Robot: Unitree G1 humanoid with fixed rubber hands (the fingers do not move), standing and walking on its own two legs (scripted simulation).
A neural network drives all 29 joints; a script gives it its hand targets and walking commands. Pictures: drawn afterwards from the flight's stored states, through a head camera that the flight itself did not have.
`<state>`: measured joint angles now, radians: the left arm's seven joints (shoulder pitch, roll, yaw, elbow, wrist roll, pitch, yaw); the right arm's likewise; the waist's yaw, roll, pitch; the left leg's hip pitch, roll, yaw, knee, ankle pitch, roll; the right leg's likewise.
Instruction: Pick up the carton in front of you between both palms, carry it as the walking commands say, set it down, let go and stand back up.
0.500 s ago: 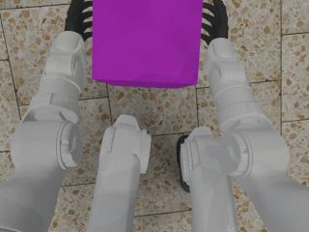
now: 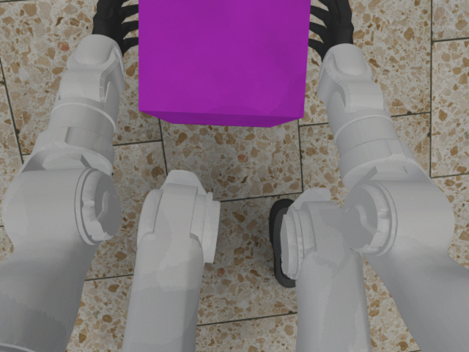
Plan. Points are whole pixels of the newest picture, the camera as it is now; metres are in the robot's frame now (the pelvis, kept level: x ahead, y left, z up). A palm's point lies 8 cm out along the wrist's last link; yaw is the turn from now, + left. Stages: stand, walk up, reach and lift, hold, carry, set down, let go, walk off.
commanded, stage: set down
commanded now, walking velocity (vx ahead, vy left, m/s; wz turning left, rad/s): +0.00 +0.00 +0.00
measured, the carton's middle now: (223, 60) +0.50 +0.09 -0.24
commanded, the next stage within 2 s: let go in 1.36 s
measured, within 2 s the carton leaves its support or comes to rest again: neither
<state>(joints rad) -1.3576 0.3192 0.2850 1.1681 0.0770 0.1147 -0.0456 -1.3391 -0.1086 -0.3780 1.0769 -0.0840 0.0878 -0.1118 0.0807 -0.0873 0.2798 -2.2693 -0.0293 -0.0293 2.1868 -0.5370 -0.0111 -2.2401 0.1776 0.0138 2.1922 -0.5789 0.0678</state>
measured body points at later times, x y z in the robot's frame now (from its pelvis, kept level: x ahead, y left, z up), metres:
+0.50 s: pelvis +0.00 +0.01 +0.01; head +0.35 +0.06 +0.29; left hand +0.51 +0.29 -0.14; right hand +0.54 -0.09 -0.14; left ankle +0.12 +0.12 -0.33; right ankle +0.11 -0.11 -0.33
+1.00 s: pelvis +0.02 +0.01 +0.14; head +0.33 +0.05 +0.46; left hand +0.50 +0.30 +0.02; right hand +0.54 -0.09 +0.02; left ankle +0.12 +0.12 -0.33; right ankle +0.11 -0.11 -0.33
